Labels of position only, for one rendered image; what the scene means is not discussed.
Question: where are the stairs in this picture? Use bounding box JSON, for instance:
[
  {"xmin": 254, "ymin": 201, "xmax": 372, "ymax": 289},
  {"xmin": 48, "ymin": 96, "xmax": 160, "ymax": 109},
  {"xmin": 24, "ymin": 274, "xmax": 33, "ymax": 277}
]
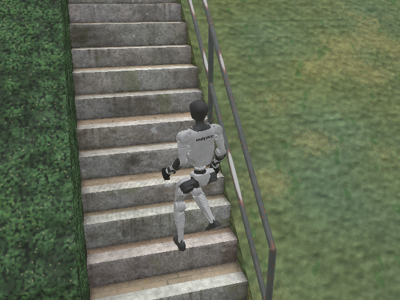
[{"xmin": 68, "ymin": 0, "xmax": 248, "ymax": 300}]

